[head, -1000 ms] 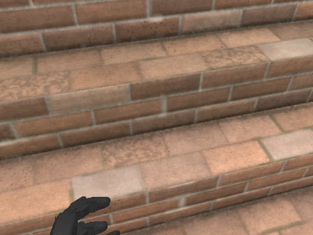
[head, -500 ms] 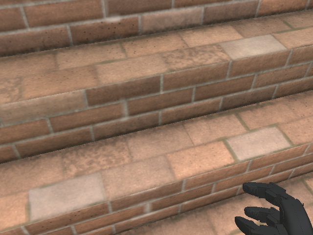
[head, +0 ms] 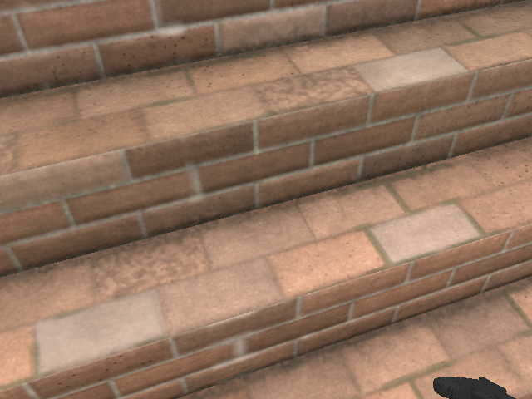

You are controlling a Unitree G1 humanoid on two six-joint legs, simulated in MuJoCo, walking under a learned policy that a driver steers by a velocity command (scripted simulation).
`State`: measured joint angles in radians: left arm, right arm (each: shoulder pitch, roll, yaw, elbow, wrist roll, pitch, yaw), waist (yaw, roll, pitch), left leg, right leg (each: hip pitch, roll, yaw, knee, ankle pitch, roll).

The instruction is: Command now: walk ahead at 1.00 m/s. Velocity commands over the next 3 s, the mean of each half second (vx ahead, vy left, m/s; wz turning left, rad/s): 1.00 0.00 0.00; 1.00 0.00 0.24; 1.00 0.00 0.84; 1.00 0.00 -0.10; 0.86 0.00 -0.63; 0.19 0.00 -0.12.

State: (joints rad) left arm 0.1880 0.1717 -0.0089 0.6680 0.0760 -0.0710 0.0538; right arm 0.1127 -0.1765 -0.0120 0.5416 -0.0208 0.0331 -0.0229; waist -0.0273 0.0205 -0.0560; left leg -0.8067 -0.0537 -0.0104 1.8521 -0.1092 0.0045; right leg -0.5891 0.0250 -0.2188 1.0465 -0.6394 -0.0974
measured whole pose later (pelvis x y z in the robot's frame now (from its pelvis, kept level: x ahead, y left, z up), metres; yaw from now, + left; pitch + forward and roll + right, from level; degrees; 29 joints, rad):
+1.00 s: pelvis +0.13 +0.00 +0.07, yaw +10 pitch +3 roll -1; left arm 0.56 0.17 0.06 0.96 0.08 -0.17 0.03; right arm -0.24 -0.10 0.01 0.50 -0.01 -0.06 0.01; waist 0.12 0.05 -0.10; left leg -1.12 -0.11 -0.11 2.29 -0.19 0.16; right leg -0.24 -0.03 -0.21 0.52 -0.34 -0.04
